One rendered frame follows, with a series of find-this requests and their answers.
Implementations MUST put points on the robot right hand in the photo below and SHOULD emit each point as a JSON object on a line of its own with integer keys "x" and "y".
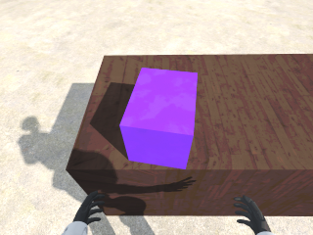
{"x": 257, "y": 221}

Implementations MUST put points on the robot left hand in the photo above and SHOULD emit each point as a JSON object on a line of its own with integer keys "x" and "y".
{"x": 85, "y": 211}

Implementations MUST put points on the carton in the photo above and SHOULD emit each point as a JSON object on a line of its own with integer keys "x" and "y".
{"x": 159, "y": 121}

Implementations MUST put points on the left robot forearm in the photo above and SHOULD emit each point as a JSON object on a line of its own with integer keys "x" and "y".
{"x": 76, "y": 228}

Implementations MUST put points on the pedestal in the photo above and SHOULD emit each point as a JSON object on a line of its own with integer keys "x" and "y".
{"x": 253, "y": 136}

